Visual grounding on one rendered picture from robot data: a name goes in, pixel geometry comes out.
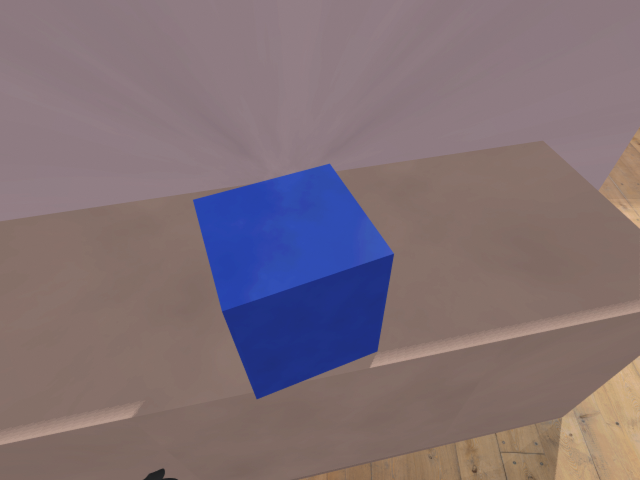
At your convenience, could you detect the pedestal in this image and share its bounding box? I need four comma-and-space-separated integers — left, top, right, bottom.
0, 141, 640, 480

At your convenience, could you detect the carton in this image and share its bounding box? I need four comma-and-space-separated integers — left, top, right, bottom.
193, 164, 394, 399

